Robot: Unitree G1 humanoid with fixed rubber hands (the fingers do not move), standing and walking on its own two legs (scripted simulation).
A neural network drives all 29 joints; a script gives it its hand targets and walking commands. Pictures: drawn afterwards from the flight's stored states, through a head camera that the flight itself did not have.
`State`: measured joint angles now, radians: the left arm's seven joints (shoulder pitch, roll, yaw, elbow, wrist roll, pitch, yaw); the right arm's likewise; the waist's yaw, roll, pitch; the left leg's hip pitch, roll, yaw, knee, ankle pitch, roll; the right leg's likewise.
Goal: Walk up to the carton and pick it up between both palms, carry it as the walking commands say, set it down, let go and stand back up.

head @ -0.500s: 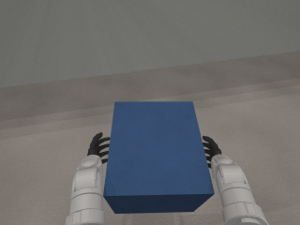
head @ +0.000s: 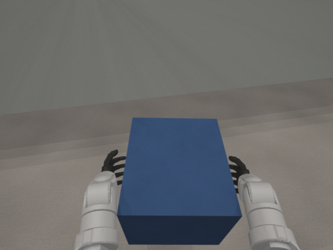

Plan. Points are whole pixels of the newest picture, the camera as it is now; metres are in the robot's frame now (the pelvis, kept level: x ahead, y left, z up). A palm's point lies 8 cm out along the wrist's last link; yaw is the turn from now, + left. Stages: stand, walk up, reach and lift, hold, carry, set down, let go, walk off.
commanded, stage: reach and lift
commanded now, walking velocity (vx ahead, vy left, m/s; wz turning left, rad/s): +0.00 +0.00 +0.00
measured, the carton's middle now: (174, 179) +0.35 +0.03 -0.01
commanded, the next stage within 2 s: hold in 1.04 s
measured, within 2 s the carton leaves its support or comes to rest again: neither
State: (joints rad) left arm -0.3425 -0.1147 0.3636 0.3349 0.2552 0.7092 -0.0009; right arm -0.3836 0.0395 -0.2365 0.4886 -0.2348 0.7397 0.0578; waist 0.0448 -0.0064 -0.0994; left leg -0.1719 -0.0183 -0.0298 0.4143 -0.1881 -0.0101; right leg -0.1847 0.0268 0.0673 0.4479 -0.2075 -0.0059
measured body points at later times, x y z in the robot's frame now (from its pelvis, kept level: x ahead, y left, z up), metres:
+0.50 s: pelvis +0.01 +0.01 +0.00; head -0.04 +0.01 +0.45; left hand +0.31 +0.20 +0.05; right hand +0.32 -0.15 +0.04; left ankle +0.03 +0.12 -0.74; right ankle +0.03 -0.11 -0.74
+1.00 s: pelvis +0.00 +0.01 +0.00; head -0.05 +0.01 +0.45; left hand +0.30 +0.19 +0.05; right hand +0.31 -0.15 +0.03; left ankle +0.03 +0.12 -0.74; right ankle +0.03 -0.11 -0.74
